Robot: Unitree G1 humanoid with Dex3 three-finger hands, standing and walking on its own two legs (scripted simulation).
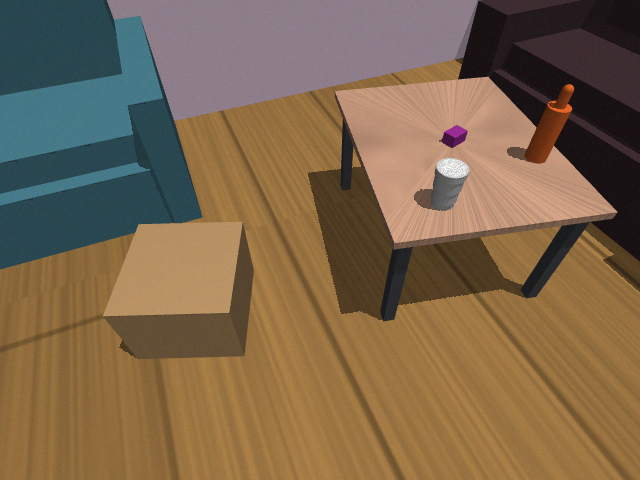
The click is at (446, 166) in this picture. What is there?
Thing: tapered cup
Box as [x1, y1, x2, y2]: [431, 158, 468, 210]
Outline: 457,159 445,158 438,161 436,165 433,189 431,194 431,203 434,207 438,209 445,210 452,207 461,189 462,184 467,176 467,165
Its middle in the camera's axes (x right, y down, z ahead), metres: +0.35 -0.15 +1.09
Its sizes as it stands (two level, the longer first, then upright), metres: 0.086 0.086 0.127
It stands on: a support 0.47 m high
